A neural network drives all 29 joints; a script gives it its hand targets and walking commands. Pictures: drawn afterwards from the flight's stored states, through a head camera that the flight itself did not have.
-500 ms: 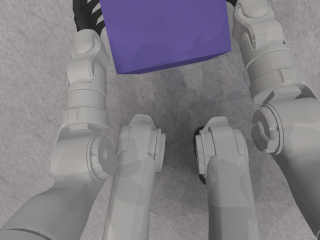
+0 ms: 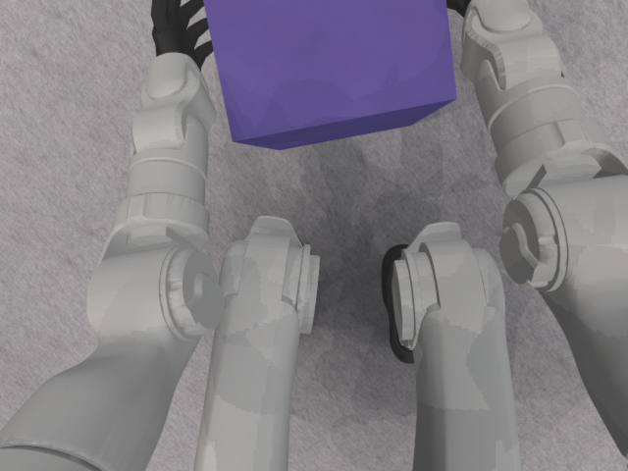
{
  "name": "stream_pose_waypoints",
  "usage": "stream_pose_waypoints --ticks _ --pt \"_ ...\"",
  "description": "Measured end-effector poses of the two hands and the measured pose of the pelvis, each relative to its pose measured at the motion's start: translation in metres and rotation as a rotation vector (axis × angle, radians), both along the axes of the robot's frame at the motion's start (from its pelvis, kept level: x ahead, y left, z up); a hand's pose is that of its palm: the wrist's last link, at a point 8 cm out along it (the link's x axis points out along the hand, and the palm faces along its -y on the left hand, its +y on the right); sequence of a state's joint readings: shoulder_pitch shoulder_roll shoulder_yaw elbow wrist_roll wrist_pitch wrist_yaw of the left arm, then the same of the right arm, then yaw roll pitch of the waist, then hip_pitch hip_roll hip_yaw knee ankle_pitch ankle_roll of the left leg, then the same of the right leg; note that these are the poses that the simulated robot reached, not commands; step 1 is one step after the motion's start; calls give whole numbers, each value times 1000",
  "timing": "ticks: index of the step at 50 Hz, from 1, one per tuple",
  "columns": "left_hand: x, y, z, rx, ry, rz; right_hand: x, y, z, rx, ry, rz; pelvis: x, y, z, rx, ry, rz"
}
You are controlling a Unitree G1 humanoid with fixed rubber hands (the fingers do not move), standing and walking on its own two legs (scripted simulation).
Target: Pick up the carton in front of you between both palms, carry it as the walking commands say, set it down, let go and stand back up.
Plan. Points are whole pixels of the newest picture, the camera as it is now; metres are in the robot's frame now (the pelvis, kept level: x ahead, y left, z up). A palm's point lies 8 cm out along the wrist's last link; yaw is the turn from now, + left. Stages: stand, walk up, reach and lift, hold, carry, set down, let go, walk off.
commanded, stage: set down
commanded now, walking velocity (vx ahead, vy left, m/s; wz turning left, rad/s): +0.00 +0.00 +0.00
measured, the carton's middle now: (329, 47) +0.52 +0.03 -0.24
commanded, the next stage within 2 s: let go in 1.80 s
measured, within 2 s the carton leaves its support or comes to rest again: neither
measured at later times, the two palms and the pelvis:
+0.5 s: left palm (177, 54) +0.50 +0.18 -0.16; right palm out of the picture +0.54 -0.13 -0.17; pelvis -0.01 +0.00 -0.01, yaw +1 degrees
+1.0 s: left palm (113, 39) +0.50 +0.22 -0.10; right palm out of the picture +0.56 -0.15 -0.11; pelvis +0.00 +0.01 +0.02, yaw +1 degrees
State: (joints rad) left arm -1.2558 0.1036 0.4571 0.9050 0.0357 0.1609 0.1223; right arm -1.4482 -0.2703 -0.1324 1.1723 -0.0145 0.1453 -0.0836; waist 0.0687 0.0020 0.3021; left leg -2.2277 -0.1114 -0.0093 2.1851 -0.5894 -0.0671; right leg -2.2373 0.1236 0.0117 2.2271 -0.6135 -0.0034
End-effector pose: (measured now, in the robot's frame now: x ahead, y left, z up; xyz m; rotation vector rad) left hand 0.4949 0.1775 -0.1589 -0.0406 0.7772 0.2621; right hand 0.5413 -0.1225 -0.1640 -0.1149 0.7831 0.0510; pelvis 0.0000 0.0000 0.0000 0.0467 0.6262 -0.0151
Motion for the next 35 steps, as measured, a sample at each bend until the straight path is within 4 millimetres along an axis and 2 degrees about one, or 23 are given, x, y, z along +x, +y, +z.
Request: stream_pose_waypoints --ticks 26,29,35 --pt "2 4 -4 -3 -3 -63 2 -5 -6 33 -21 50 -6 -5 -5 14 -26 4" --pt "-4 9 -13 22 20 -52 -1 -15 -15 8 -24 18 -7 -4 -5 15 -35 5" --pt "-8 35 -25 55 13 -3 -2 -46 -28 -37 -32 -40 -6 -2 -7 11 -27 8"
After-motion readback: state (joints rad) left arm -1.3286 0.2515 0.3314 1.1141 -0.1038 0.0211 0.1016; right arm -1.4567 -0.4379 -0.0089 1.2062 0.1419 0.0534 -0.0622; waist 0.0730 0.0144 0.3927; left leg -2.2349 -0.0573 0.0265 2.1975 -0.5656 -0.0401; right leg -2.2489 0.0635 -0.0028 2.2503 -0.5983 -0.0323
